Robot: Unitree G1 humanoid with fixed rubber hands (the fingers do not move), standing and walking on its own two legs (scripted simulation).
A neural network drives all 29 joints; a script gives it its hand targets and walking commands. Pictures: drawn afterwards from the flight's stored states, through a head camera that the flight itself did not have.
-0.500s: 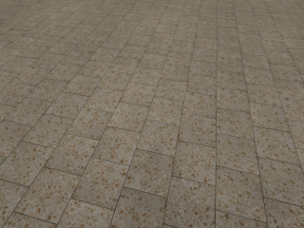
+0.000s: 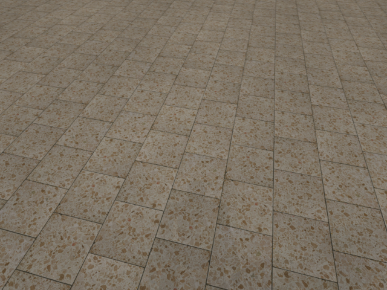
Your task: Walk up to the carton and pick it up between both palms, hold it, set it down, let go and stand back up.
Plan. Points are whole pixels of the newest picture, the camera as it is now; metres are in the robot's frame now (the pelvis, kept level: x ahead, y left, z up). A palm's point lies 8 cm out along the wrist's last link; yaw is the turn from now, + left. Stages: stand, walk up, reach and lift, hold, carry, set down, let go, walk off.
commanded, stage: stand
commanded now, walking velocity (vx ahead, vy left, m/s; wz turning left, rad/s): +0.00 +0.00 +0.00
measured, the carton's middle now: out of the picture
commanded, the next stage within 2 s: walk up in 0.10 s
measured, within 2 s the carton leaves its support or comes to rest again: neither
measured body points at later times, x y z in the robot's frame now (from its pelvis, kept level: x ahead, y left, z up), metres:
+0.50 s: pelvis -0.02 +0.02 -0.02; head +0.03 +0.03 +0.43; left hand +0.02 +0.25 -0.18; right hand +0.01 -0.23 -0.16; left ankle -0.01 +0.13 -0.74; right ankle +0.00 -0.11 -0.74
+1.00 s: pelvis -0.04 +0.01 -0.01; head -0.01 -0.03 +0.43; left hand +0.18 +0.17 -0.14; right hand -0.16 -0.21 -0.18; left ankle -0.02 +0.13 -0.70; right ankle -0.08 -0.06 -0.74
